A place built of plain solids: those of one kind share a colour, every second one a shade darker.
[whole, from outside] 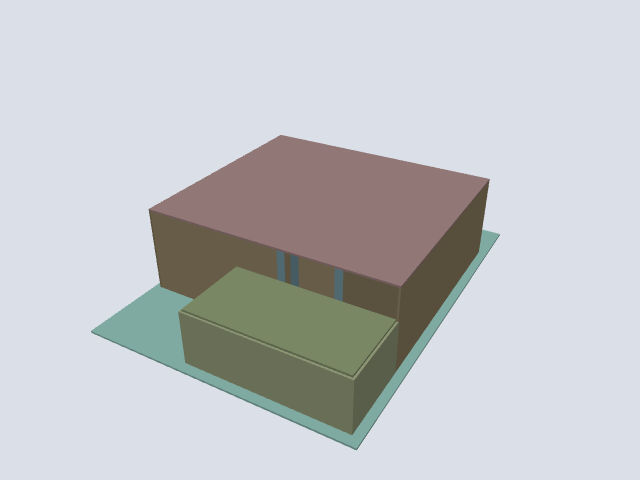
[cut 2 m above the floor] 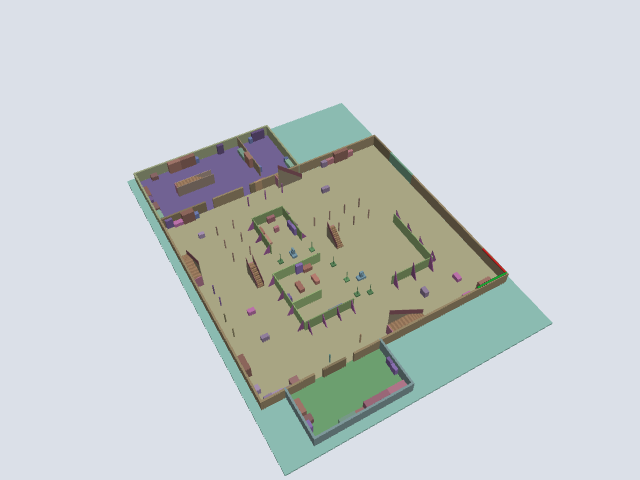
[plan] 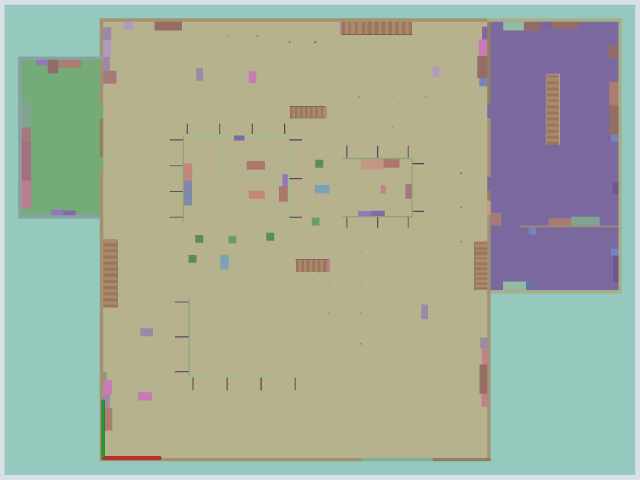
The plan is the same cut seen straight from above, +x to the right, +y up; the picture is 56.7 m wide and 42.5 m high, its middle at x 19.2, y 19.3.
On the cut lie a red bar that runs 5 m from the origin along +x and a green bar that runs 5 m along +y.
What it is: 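A film and television sound stage with a two-storey annex along one side; the building has no window; on its floor two built sets and a cyclorama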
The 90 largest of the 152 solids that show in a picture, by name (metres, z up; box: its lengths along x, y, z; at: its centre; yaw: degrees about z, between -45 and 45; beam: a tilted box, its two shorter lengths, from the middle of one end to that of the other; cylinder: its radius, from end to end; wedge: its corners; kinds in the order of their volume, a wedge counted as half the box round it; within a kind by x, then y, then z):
{
 "floor_site_1": {"box": [55.85, 41.63, 0.3], "at": [19.2, 19.32, -0.45]},
 "wall_bay_1": {"box": [0.3, 25.48, 13.13], "at": [-0.15, 12.74, 6.57]},
 "wall_bay_2": {"box": [0.3, 3.39, 13.13], "at": [-0.15, 28.37, 6.57]},
 "wall_bay_3": {"box": [0.3, 7.37, 13.13], "at": [-0.15, 34.95, 6.57]},
 "wall_bay_4": {"box": [23.2, 0.3, 13.13], "at": [11.3, -0.15, 6.57]},
 "wall_bay_5": {"box": [34.61, 0.3, 13.13], "at": [17.0, 38.78, 6.57]},
 "wall_bay_6": {"box": [5.16, 0.3, 13.13], "at": [31.73, -0.15, 6.57]},
 "wall_bay_7": {"box": [0.3, 21.58, 13.13], "at": [34.16, 10.79, 6.57]},
 "wall_bay_8": {"box": [0.3, 0.91, 13.13], "at": [34.16, 23.23, 6.57]},
 "wall_bay_9": {"box": [0.3, 5.22, 13.13], "at": [34.16, 27.5, 6.57]},
 "wall_bay_10": {"box": [0.3, 7.32, 13.13], "at": [34.16, 34.97, 6.57]},
 "roof_bay_1": {"box": [34.61, 39.23, 0.3], "at": [17.0, 19.32, 13.28]},
 "floor_bay_1": {"box": [34.01, 38.63, 0.3], "at": [17.0, 19.32, -0.15]},
 "wall_annex_1": {"box": [11.91, 0.3, 8.22], "at": [39.97, 14.72, 4.11]},
 "wall_annex_2": {"box": [11.91, 0.3, 8.22], "at": [39.97, 38.78, 4.11]},
 "wall_annex_3": {"box": [0.3, 23.76, 8.22], "at": [45.77, 26.75, 4.11]},
 "floor_annex_ground_1": {"box": [11.61, 23.76, 0.3], "at": [39.81, 26.75, -0.15]},
 "roof_annex_1": {"box": [11.61, 23.76, 0.3], "at": [39.81, 26.75, 8.37]},
 "wall_scenedock_1": {"box": [0.3, 13.76, 5.87], "at": [-7.38, 28.37, 2.94]},
 "wall_scenedock_2": {"box": [7.53, 0.3, 5.87], "at": [-3.77, 21.34, 2.94]},
 "wall_scenedock_3": {"box": [7.53, 0.3, 5.87], "at": [-3.77, 35.4, 2.94]},
 "rack_1": {"box": [2.0, 0.71, 2.36], "at": [-2.96, 34.9, 1.18]},
 "rack_2": {"box": [0.8, 2.01, 2.22], "at": [0.4, 3.43, 1.11]},
 "rack_3": {"box": [2.44, 0.78, 2.36], "at": [5.77, 38.24, 1.18]},
 "rack_4": {"box": [0.89, 1.94, 2.6], "at": [33.57, 34.62, 1.3]},
 "rack_5": {"box": [0.69, 2.6, 2.08], "at": [33.67, 6.98, 1.04]},
 "rack_6": {"box": [2.01, 0.66, 2.13], "at": [40.45, 20.9, 1.06]},
 "rack_7": {"box": [2.27, 0.6, 2.0], "at": [40.95, 38.33, 1.0]},
 "rack_8": {"box": [0.8, 2.1, 2.51], "at": [45.22, 32.26, 1.25]},
 "rack_9": {"box": [0.78, 2.59, 2.05], "at": [45.23, 29.92, 1.02]},
 "floor_scenedock_ground_1": {"box": [7.23, 13.76, 0.3], "at": [-3.62, 28.37, -0.15]},
 "setwall_1": {"box": [0.12, 7.65, 3.45], "at": [7.11, 24.74, 1.73]},
 "setwall_2": {"box": [0.12, 6.96, 4.9], "at": [7.61, 10.73, 2.45]},
 "setwall_3": {"box": [0.12, 4.56, 3.45], "at": [10.63, 26.28, 1.73]},
 "setwall_4": {"box": [9.43, 0.12, 3.45], "at": [11.76, 28.62, 1.73]},
 "setwall_5": {"box": [9.86, 0.12, 4.9], "at": [12.48, 7.19, 2.45]},
 "setwall_6": {"box": [0.12, 7.65, 3.45], "at": [16.41, 24.74, 1.73]},
 "setwall_7": {"box": [6.24, 0.12, 3.14], "at": [24.3, 21.37, 1.57]},
 "setwall_8": {"box": [6.24, 0.12, 3.14], "at": [24.3, 26.52, 1.57]},
 "setwall_9": {"box": [0.12, 5.03, 3.14], "at": [27.36, 23.94, 1.57]},
 "step_1": {"box": [1.25, 0.33, 2.14], "at": [0.62, 16.19, 1.02]},
 "step_2": {"box": [1.25, 0.33, 2.52], "at": [0.62, 16.73, 1.21]},
 "step_3": {"box": [1.25, 0.33, 2.71], "at": [0.62, 17.0, 1.31]},
 "step_4": {"box": [1.25, 0.33, 2.9], "at": [0.62, 17.27, 1.4]},
 "step_5": {"box": [1.25, 0.33, 3.09], "at": [0.62, 17.54, 1.5]},
 "step_6": {"box": [1.25, 0.33, 3.28], "at": [0.62, 17.81, 1.59]},
 "step_7": {"box": [1.25, 0.33, 3.47], "at": [0.62, 18.08, 1.69]},
 "step_8": {"box": [1.25, 0.33, 3.85], "at": [0.62, 18.62, 1.88]},
 "step_9": {"box": [1.25, 0.33, 4.04], "at": [0.62, 18.89, 1.97]},
 "step_10": {"box": [1.24, 0.33, 4.23], "at": [0.62, 19.16, 2.07]},
 "step_11": {"box": [0.38, 1.12, 3.61], "at": [22.12, 38.07, 1.75]},
 "step_12": {"box": [0.38, 1.12, 3.21], "at": [22.71, 38.07, 1.56]},
 "step_13": {"box": [0.38, 1.12, 2.62], "at": [23.6, 38.07, 1.26]},
 "step_14": {"box": [0.38, 1.12, 2.22], "at": [24.19, 38.07, 1.06]},
 "step_15": {"box": [1.06, 0.35, 2.28], "at": [39.81, 31.11, 1.09]},
 "timberrack_1": {"box": [0.84, 3.45, 2.24], "at": [-6.81, 26.29, 1.12]},
 "timberrack_2": {"box": [0.86, 2.48, 2.05], "at": [-6.8, 23.33, 1.02]},
 "door_bay_1": {"box": [6.25, 0.3, 5.68], "at": [26.02, -0.15, 2.84]},
 "wall_bay_lintel_1": {"box": [0.3, 1.2, 6.82], "at": [34.16, 22.18, 9.72]},
 "wall_bay_lintel_2": {"box": [0.3, 1.2, 10.93], "at": [34.16, 24.29, 7.67]},
 "wall_bay_lintel_3": {"box": [0.3, 1.2, 10.93], "at": [34.16, 30.71, 7.67]},
 "wall_stair_1": {"box": [0.1, 6.19, 6.56], "at": [39.24, 30.8, 3.23]},
 "wall_stair_2": {"box": [0.1, 6.19, 6.56], "at": [40.39, 30.8, 3.23]},
 "crate_1": {"box": [0.95, 1.18, 0.99], "at": [-4.44, 34.66, 0.49]},
 "crate_2": {"box": [1.19, 1.15, 1.23], "at": [0.59, 33.71, 0.61]},
 "crate_3": {"box": [0.93, 1.17, 1.2], "at": [34.77, 21.13, 0.6]},
 "crate_4": {"box": [1.5, 0.84, 1.3], "at": [37.99, 38.21, 0.65]},
 "crate_5": {"box": [0.95, 1.13, 0.78], "at": [45.15, 35.93, 0.39]},
 "bench_1": {"box": [0.81, 2.28, 0.93], "at": [-6.83, 30.4, 0.47]},
 "bench_2": {"box": [1.81, 0.78, 0.93], "at": [36.34, 38.24, 0.47]},
 "bench_3": {"box": [2.04, 0.76, 0.93], "at": [36.43, 15.25, 0.47]},
 "bench_4": {"box": [2.52, 0.78, 0.9], "at": [42.71, 20.96, 0.45]},
 "wall_part_annex_ground_1": {"box": [8.75, 0.15, 3.81], "at": [41.25, 20.5, 1.91]},
 "lockers_1": {"box": [1.07, 0.49, 1.91], "at": [39.28, 38.39, 0.95]},
 "lockers_2": {"box": [0.49, 1.08, 1.85], "at": [45.38, 23.88, 0.93]},
 "lockers_3": {"box": [0.47, 2.36, 1.86], "at": [45.39, 16.75, 0.93]},
 "desk_1": {"box": [0.72, 1.52, 0.74], "at": [7.53, 25.32, 0.37]},
 "desk_2": {"box": [1.61, 0.78, 0.76], "at": [13.52, 25.9, 0.38]},
 "desk_3": {"box": [0.78, 1.38, 0.75], "at": [15.96, 23.37, 0.38]},
 "desk_4": {"box": [1.43, 0.77, 0.77], "at": [25.53, 26.07, 0.39]},
 "roadcase_1": {"box": [0.69, 1.48, 0.94], "at": [0.34, 36.24, 0.47]},
 "roadcase_2": {"box": [0.71, 1.17, 1.15], "at": [0.35, 37.56, 0.57]},
 "roadcase_3": {"box": [1.12, 0.7, 1.11], "at": [3.85, 11.14, 0.56]},
 "cabinet_1": {"box": [1.04, 0.47, 1.73], "at": [-5.43, 35.02, 0.86]},
 "cabinet_2": {"box": [0.47, 1.06, 1.84], "at": [16.12, 24.59, 0.92]},
 "cabinet_3": {"box": [0.47, 1.12, 1.7], "at": [33.78, 37.62, 0.85]},
 "counter_1": {"box": [0.7, 2.2, 0.99], "at": [7.52, 23.46, 0.49]},
 "floor_wall_bay_door_1": {"box": [0.3, 1.2, 4.11], "at": [34.16, 22.18, 2.06]},
 "sofa_1": {"box": [2.0, 0.94, 0.44], "at": [23.81, 25.99, 0.22]},
 "cablebox_1": {"box": [0.79, 1.29, 0.79], "at": [0.39, 6.25, 0.4]}
}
